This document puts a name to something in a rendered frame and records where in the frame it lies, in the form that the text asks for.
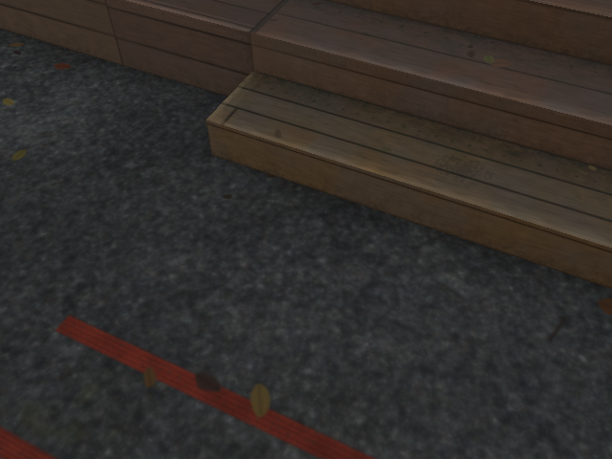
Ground stairs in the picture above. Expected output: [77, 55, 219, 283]
[206, 0, 612, 289]

